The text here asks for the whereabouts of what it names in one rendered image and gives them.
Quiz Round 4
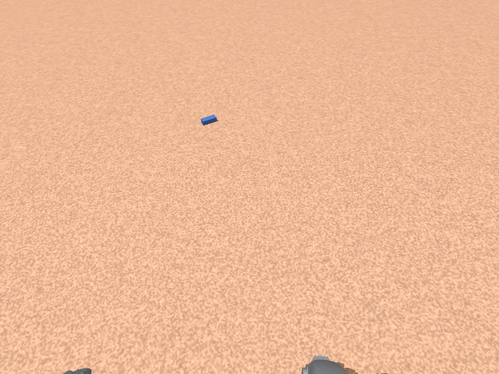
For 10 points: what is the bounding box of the small box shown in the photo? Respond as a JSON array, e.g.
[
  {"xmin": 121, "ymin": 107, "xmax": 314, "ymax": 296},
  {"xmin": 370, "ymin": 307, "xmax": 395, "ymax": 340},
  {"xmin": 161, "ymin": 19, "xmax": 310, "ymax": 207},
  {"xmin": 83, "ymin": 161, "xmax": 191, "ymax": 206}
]
[{"xmin": 201, "ymin": 115, "xmax": 217, "ymax": 125}]

